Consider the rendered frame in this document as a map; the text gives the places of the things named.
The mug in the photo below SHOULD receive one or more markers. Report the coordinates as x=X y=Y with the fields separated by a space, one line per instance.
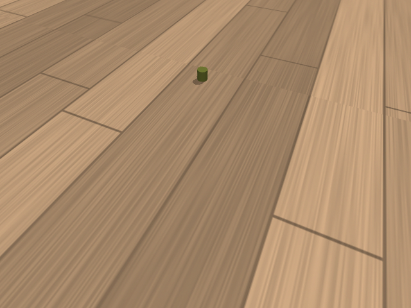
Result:
x=202 y=74

